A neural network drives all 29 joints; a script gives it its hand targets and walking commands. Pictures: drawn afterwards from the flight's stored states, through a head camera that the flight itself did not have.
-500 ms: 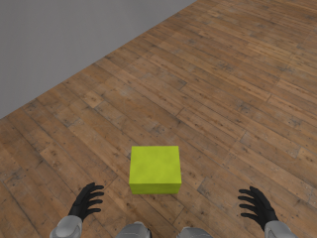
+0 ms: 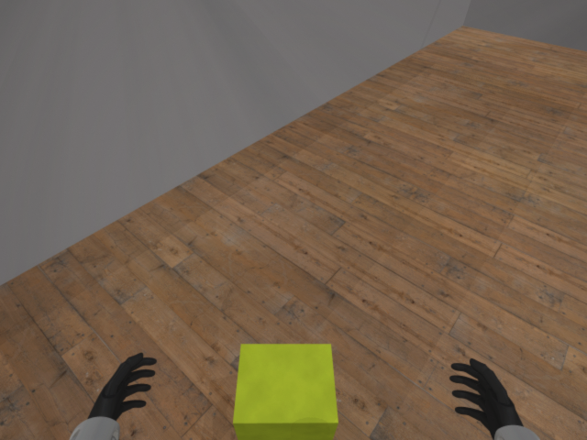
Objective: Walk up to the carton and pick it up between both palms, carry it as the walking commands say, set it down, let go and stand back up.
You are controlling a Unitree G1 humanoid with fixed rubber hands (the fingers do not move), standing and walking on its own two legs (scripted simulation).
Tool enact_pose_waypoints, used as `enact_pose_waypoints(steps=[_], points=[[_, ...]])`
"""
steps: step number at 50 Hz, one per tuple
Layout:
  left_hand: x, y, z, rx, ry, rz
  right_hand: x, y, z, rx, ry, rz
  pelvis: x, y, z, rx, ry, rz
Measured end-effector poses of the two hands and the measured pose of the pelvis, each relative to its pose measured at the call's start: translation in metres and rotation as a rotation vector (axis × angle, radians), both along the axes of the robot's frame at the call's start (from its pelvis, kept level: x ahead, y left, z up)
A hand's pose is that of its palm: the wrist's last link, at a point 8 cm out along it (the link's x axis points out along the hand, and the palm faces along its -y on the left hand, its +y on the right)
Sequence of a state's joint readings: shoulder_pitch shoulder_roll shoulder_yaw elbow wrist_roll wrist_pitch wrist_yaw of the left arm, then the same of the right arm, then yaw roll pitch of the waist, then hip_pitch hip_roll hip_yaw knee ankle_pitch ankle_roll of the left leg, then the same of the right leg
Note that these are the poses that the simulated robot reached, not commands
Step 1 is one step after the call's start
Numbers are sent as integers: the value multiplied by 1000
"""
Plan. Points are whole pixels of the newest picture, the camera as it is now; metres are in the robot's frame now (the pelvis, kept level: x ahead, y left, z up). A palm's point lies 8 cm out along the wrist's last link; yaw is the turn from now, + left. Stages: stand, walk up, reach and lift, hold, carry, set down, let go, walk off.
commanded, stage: stand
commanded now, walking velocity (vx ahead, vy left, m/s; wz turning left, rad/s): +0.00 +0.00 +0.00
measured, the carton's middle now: (285, 394) +0.43 +0.04 -0.65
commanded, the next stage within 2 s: none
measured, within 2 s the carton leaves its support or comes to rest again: neither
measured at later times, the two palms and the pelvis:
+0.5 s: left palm out of the picture +0.15 +0.28 -0.05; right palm out of the picture +0.14 -0.25 -0.05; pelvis -0.02 +0.00 +0.00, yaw +0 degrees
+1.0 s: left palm out of the picture +0.12 +0.29 -0.06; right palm out of the picture +0.11 -0.25 -0.06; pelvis -0.04 +0.01 +0.00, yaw +0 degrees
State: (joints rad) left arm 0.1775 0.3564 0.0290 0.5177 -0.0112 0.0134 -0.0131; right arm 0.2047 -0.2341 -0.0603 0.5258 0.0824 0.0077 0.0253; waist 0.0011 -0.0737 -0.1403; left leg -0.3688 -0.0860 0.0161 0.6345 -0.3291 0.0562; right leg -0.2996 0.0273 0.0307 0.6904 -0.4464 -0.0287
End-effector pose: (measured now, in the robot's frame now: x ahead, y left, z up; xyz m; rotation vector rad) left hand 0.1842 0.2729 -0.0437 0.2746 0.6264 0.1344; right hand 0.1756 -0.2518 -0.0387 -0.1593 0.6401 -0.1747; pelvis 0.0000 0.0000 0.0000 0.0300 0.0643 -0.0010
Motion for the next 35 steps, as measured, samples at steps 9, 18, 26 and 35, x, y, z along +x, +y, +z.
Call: enact_pose_waypoints(steps=[9, 18, 26, 35], points=[[-12, -2, -5, 5, 34, 13, -13, -3, -12, 16, 37, -19, -5, -2, 0, 1, -6, -1], [-27, 3, -8, 7, 41, 18, -29, -3, -15, 15, 51, -30, -15, 1, 0, -3, -22, -1], [-40, 10, -10, 15, 47, 22, -41, -1, -16, 11, 55, -36, -24, 3, 0, -7, -34, -1], [-52, 14, -14, 14, 59, 29, -53, -1, -19, 8, 66, -42, -31, 5, 0, -10, -44, -1]])
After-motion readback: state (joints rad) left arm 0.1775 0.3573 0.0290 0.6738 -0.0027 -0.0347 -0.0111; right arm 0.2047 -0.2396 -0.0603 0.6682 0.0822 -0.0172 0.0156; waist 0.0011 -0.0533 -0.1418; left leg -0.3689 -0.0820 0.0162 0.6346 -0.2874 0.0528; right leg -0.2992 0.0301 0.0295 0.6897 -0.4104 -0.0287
